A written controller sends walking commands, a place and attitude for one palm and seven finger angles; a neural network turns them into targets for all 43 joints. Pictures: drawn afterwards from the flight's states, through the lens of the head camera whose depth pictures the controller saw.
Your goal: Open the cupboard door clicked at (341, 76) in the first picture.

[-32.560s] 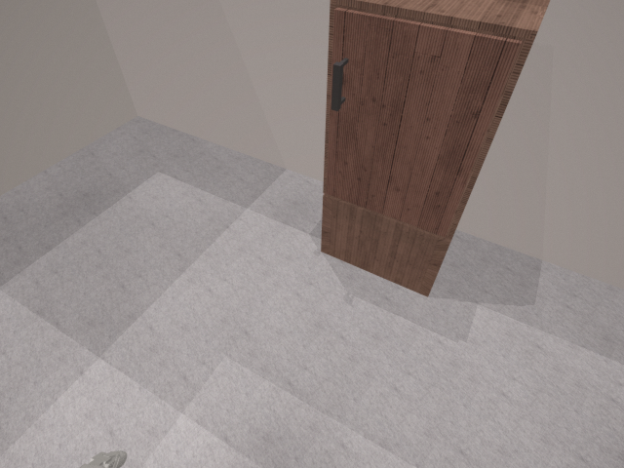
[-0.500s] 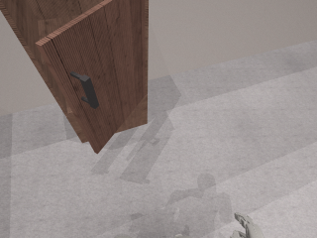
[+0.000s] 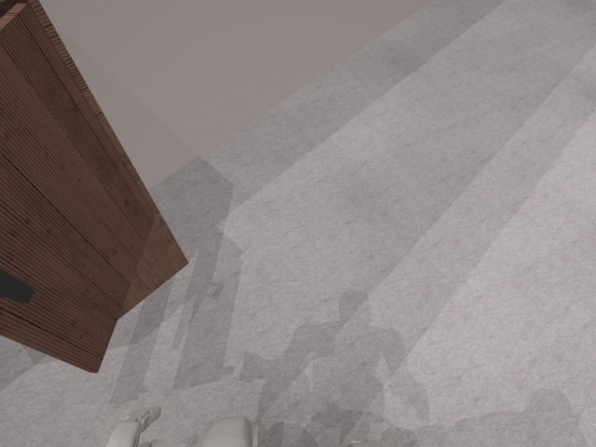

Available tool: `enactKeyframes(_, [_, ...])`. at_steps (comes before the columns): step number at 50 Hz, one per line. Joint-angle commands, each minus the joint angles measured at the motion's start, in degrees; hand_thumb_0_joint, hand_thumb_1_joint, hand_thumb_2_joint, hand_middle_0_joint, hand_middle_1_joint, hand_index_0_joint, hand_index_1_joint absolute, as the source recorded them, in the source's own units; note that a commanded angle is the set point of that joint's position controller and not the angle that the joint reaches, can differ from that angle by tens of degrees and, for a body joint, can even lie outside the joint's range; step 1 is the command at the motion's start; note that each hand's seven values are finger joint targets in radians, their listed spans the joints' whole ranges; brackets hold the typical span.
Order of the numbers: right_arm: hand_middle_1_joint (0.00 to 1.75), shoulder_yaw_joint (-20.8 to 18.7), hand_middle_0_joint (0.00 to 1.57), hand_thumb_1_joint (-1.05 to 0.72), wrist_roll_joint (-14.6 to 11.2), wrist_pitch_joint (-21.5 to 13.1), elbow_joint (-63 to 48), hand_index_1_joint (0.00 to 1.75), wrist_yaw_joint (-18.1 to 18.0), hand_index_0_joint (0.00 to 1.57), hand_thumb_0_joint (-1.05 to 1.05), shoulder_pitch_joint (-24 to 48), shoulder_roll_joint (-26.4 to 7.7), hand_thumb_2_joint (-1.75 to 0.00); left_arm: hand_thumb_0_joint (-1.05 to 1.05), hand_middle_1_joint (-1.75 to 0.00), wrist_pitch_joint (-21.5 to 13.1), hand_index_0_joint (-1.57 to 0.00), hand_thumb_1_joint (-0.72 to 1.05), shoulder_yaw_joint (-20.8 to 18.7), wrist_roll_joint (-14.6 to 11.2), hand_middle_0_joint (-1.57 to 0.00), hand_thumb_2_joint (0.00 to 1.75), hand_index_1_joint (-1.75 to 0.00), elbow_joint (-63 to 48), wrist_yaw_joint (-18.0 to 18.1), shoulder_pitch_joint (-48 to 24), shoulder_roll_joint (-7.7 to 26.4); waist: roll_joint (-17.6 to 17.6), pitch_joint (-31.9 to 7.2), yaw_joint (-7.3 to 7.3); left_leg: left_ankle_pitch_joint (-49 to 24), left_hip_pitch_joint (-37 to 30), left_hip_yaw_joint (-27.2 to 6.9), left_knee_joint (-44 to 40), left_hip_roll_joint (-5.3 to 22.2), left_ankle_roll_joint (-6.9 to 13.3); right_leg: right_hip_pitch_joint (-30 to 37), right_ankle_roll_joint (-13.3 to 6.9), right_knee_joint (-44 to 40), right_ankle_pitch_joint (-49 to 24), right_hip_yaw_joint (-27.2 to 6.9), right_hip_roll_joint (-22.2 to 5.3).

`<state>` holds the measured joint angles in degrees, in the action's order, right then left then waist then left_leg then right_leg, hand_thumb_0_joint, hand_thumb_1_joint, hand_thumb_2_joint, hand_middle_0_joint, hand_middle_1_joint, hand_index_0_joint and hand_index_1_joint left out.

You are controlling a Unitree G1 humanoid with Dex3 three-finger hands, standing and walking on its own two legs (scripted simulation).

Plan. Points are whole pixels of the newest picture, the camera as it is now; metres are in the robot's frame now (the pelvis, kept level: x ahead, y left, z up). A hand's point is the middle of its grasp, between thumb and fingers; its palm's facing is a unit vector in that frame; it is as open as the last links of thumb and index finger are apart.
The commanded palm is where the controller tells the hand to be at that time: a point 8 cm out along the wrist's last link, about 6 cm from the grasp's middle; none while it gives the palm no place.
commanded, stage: walk to a spot facing it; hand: left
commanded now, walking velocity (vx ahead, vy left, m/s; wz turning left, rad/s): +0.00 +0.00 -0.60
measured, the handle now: out of the picture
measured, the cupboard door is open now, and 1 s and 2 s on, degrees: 39 39 39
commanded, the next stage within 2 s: turn to face it in 1.78 s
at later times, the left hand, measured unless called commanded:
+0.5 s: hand (189, 398) +0.19 +0.18 -0.16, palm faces -0.30 -0.93 -0.22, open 7.4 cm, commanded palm none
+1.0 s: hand (238, 345) +0.28 +0.12 -0.18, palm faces -0.51 -0.84 -0.17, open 7.4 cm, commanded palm none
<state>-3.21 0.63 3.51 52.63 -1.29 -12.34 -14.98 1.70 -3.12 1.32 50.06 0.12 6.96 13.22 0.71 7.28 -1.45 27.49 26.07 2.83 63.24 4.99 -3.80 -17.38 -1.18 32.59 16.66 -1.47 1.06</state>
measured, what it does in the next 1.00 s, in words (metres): walks ahead, turning right: left foot, then right foot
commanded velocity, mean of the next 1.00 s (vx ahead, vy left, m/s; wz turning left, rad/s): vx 0.18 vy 0.00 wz -0.59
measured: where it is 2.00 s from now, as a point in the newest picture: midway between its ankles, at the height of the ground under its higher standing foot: (422, 342)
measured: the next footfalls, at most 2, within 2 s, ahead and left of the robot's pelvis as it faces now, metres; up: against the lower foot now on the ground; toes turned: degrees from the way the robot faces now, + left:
left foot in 0.20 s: +0.08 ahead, +0.14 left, +0.00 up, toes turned -3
right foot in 0.56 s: +0.04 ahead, -0.12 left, +0.00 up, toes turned -26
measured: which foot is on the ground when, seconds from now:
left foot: up 0.00-0.18, down 0.20-0.56, up 0.58-0.92, down 0.94-1.00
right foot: down 0.00-0.20, up 0.22-0.54, down 0.56-0.94, up 0.96-1.00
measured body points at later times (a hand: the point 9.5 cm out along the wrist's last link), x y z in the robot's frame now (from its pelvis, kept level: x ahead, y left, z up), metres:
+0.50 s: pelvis +0.04 +0.01 +0.01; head +0.10 +0.00 +0.45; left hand +0.21 +0.23 -0.14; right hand +0.00 -0.23 -0.14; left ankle +0.05 +0.14 -0.73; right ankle -0.01 -0.11 -0.70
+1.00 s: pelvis +0.18 -0.04 +0.00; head +0.22 -0.05 +0.44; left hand +0.31 +0.17 -0.17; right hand +0.13 -0.31 -0.12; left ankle +0.25 +0.05 -0.73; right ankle +0.02 -0.09 -0.69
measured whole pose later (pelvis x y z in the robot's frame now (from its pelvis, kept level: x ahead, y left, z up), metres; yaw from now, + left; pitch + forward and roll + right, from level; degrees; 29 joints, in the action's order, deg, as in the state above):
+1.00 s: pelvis +0.18 -0.04 +0.00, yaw -36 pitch +2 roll +0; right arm -1.8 2.2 -3.8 49.4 -0.3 -10.3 -11.5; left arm 0.6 -4.7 1.3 57.8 -2.0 18.4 12.8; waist -3.0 2.3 1.6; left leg 16.8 19.6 5.9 34.2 3.2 0.1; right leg -17.5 -1.6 53.3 28.0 -4.1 1.9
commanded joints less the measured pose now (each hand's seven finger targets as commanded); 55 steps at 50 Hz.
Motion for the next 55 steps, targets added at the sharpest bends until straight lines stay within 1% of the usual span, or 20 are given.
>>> enactKeyframes(1, [0.30, -0.5, 0.20, -0.90, -0.1, -1.7, -4.6, 0.30, 0.1, 0.20, 0.00, -0.3, -2.3, -0.90, 0.00, -0.30, -1.0, -0.20, 0.90, -3.2, 0.2, -0.20, 0.90, -0.30, -2.9, 0.9, 2.6, 11.6, -7.1, -9.4, 1.51, -3.0, 0.0, -0.7, -7.4, -1.4, -0.8, 6.1, -9.7, -10.2, -25.9, -13.5, -12.7])
enactKeyframes(7, [0.30, -0.6, 0.20, -0.90, -0.5, -3.1, -3.9, 0.30, -0.6, 0.20, 0.00, -5.0, -2.5, -0.90, 0.00, -0.30, -0.3, -0.20, 0.90, -3.5, 0.0, -0.20, 0.90, -0.30, -3.4, 0.4, 0.1, 10.7, -9.6, -9.7, -1.02, -11.5, -12.4, -0.4, -29.9, -3.7, 0.0, 0.2, -6.1, -5.5, -20.8, -16.1, -9.3])
enactKeyframes(8, [0.30, -0.9, 0.20, -0.90, -0.3, -3.8, -3.0, 0.30, -0.8, 0.20, 0.00, -8.3, -4.7, -0.90, 0.00, -0.30, -0.1, -0.20, 0.90, -3.2, -0.4, -0.20, 0.90, -0.30, -4.2, 0.3, -0.8, 9.1, -4.8, -11.1, -2.57, -15.1, -19.7, -2.7, -38.1, -0.8, 0.9, -5.0, -3.4, -1.6, -14.7, -13.7, -6.5])
enactKeyframes(9, [0.30, -1.9, 0.20, -0.90, 0.6, -4.5, -2.9, 0.30, -1.0, 0.20, 0.00, -9.6, -10.3, -0.90, 0.00, -0.30, 0.2, -0.20, 0.90, -2.5, -1.1, -0.20, 0.90, -0.30, -5.3, -0.1, 1.1, 4.8, 12.9, -12.3, -2.26, -18.5, -25.4, -19.4, -45.8, 13.7, 6.1, -14.1, 0.6, 9.6, 3.7, -6.6, 2.0])
enactKeyframes(10, [0.30, -2.3, 0.20, -0.90, 1.0, -4.4, -3.6, 0.30, -1.4, 0.20, 0.00, -10.5, -13.2, -0.90, 0.00, -0.30, 0.1, -0.20, 0.90, -2.2, -0.8, -0.20, 0.90, -0.30, -5.9, -0.4, 0.5, 4.9, 18.2, -11.7, -2.45, -27.3, -24.0, -28.2, -47.9, 24.5, 12.5, -17.2, 2.5, 24.2, 20.8, -0.8, 2.9])
enactKeyframes(11, [0.30, -1.9, 0.20, -0.90, 1.5, -4.1, -4.8, 0.30, -1.5, 0.20, 0.00, -8.4, -12.5, -0.90, 0.00, -0.30, 0.1, -0.20, 0.90, -2.6, -0.4, -0.20, 0.90, -0.30, -6.0, -0.8, -0.3, 6.1, 10.7, -10.3, -1.81, -26.4, -18.4, -25.6, -47.2, 24.9, 15.1, -15.4, 2.5, 32.1, 19.0, -3.4, -0.7])
enactKeyframes(16, [0.30, -0.4, 0.20, -0.90, 1.4, -4.5, -5.5, 0.30, -1.6, 0.20, 0.00, -3.6, -6.8, -0.90, 0.00, -0.30, 0.5, -0.20, 0.90, -2.5, -0.2, -0.20, 0.90, -0.30, -3.6, -2.3, 1.1, 3.6, 9.0, -8.6, 1.21, -44.2, -20.7, -3.2, -42.1, 13.1, 9.8, -15.6, 4.4, 32.6, 9.1, 2.2, -2.8])
enactKeyframes(22, [0.30, -1.8, 0.20, -0.90, 1.3, -3.8, -3.4, 0.30, -0.9, 0.20, 0.00, -7.9, -8.4, -0.90, 0.00, -0.30, -0.1, -0.20, 0.90, -1.7, -0.2, -0.20, 0.90, -0.30, -4.4, -2.5, -1.6, 2.6, 12.2, -11.2, -1.62, -47.0, -25.9, 3.3, -37.7, 14.3, 9.2, -8.6, 3.2, 12.1, 8.7, 7.7, -1.6])
enactKeyframes(26, [0.30, -2.1, 0.20, -0.90, 1.0, -3.3, -4.0, 0.30, -0.1, 0.20, 0.00, -4.7, -8.7, -0.90, 0.00, -0.30, -0.5, -0.20, 0.90, -2.5, 0.2, -0.20, 0.90, -0.30, -1.7, -2.5, 5.6, 4.8, 6.9, -11.6, 3.02, -17.5, -12.4, 6.5, -29.5, 12.9, 4.9, 10.4, 0.6, -5.8, 0.4, 8.5, -1.1])
enactKeyframes(27, [0.30, -1.5, 0.20, -0.90, 0.2, -3.3, -5.4, 0.30, 0.6, 0.20, 0.00, -3.0, -5.2, -0.90, 0.00, -0.30, -1.1, -0.20, 0.90, -3.7, 0.8, -0.20, 0.90, -0.30, 0.2, -1.9, 11.3, 10.4, -8.3, -13.5, 6.26, -4.2, 0.0, 11.3, -16.9, 7.3, 2.2, 21.9, -3.6, -12.5, 5.7, -6.0, -11.0])
enactKeyframes(28, [0.30, -0.4, 0.20, -0.90, 0.1, -3.1, -9.2, 0.30, 0.9, 0.20, 0.00, 4.1, -2.4, -0.90, 0.00, -0.30, -1.2, -0.20, 0.90, -5.0, 0.2, -0.20, 0.90, -0.30, 1.6, -1.0, 16.0, 16.5, -22.8, -9.4, 10.07, 15.0, 15.4, 8.8, -2.4, -0.3, -0.1, 23.4, -10.5, -18.9, 4.0, -29.1, -23.3])
enactKeyframes(30, [0.30, -1.1, 0.20, -0.90, 0.2, -3.1, -9.1, 0.30, 1.2, 0.20, 0.00, 6.3, -5.2, -0.90, 0.00, -0.30, -1.8, -0.20, 0.90, -4.5, -0.4, -0.20, 0.90, -0.30, 0.7, 0.3, 13.2, 13.3, -15.1, -3.9, 7.57, 3.3, 19.4, -2.6, 4.2, 2.9, 1.0, 17.0, -12.7, -21.7, 14.5, -26.6, -21.3])
enactKeyframes(35, [0.30, -1.6, 0.20, -0.90, 0.9, -3.2, -5.4, 0.30, 2.2, 0.20, 0.00, 2.9, -3.2, -0.90, 0.00, -0.30, -3.6, -0.20, 0.90, -3.3, 0.1, -0.20, 0.90, -0.30, -0.4, -0.1, 6.7, 9.1, -8.3, -3.8, 1.88, -8.5, 6.9, -0.9, -4.4, 1.5, -0.6, 5.1, -9.5, -20.7, 4.8, -14.1, -13.5])
enactKeyframes(42, [0.30, -1.2, 0.20, -0.90, 0.3, -5.8, -7.1, 0.30, 2.0, 0.20, 0.00, 5.5, -1.6, -0.90, 0.00, -0.30, -4.2, -0.20, 0.90, -3.9, 0.3, -0.20, 0.90, -0.30, 1.9, -1.0, 9.9, 10.3, -8.8, -5.1, 3.40, -7.5, 0.3, 0.8, -24.1, -2.8, -0.1, 9.0, -10.0, -16.4, -1.0, -16.6, -12.1])
enactKeyframes(44, [0.30, -1.2, 0.20, -0.90, 0.3, -6.7, -5.7, 0.30, 1.3, 0.20, 0.00, 0.9, -2.6, -0.90, 0.00, -0.30, -4.0, -0.20, 0.90, -4.0, -0.1, -0.20, 0.90, -0.30, 1.6, -1.0, 7.9, 9.8, -7.7, -6.1, 0.81, -11.8, -10.0, 1.3, -32.6, -3.9, 0.1, 4.3, -8.5, -11.9, -3.3, -15.5, -10.3])
enactKeyframes(45, [0.30, -1.5, 0.20, -0.90, 0.4, -7.3, -3.7, 0.30, 0.7, 0.20, 0.00, -4.5, -4.3, -0.90, 0.00, -0.30, -3.9, -0.20, 0.90, -3.8, -0.3, -0.20, 0.90, -0.30, 1.2, -1.1, 6.4, 8.5, -4.3, -8.4, -1.80, -13.8, -21.1, 1.0, -38.3, -3.1, 0.7, -1.6, -6.2, -6.1, -4.3, -12.9, -7.2])
enactKeyframes(47, [0.30, -3.7, 0.20, -0.90, 1.8, -7.8, -0.9, 0.30, -0.4, 0.20, 0.00, -19.5, -15.0, -0.90, 0.00, -0.30, -4.2, -0.20, 0.90, -2.0, -0.9, -0.20, 0.90, -0.30, -1.2, -2.0, 6.6, 2.0, 21.4, -16.1, -7.06, -1.2, -39.4, -31.2, -48.3, 23.7, 9.9, -22.4, -0.2, 28.0, 17.8, 1.3, 3.5])
enactKeyframes(48, [0.30, -2.8, 0.20, -0.90, 1.9, -7.1, -1.0, 0.30, -0.6, 0.20, 0.00, -19.1, -13.4, -0.90, 0.00, -0.30, -4.5, -0.20, 0.90, -2.4, -0.3, -0.20, 0.90, -0.30, -2.1, -2.0, 2.8, 3.9, 13.2, -12.4, -7.06, -0.3, -34.3, -34.2, -50.8, 26.5, 13.4, -25.2, -0.8, 36.4, 15.7, -2.6, -0.7])
enactKeyframes(52, [0.30, 0.0, 0.20, -0.90, 1.4, -8.1, -2.3, 0.30, -0.5, 0.20, 0.00, -9.7, -4.4, -0.90, 0.00, -0.30, -3.7, -0.20, 0.90, -2.3, 0.5, -0.20, 0.90, -0.30, -0.1, -3.7, 2.4, 2.0, 8.5, -3.8, -0.47, -26.3, -23.4, -9.2, -48.6, 16.2, 8.1, -24.5, 1.0, 40.6, 1.6, 0.5, -6.5])
enactKeyframes(55, [0.30, 0.1, 0.20, -0.90, 1.3, -8.6, 0.0, 0.30, -0.8, 0.20, 0.00, -13.4, -4.1, -0.90, 0.00, -0.30, -2.6, -0.20, 0.90, -1.3, 0.4, -0.20, 0.90, -0.30, -0.7, -4.0, 0.5, -0.3, 8.0, -6.3, -0.45, -40.0, -27.5, 0.3, -47.0, 13.9, 7.5, -25.2, 1.3, 34.9, -0.7, 2.8, -6.0])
